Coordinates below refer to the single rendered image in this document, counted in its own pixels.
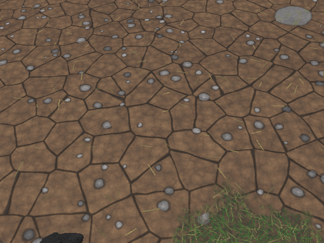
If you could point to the robot left hand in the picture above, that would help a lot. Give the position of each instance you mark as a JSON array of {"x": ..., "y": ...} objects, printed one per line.
[{"x": 63, "y": 238}]

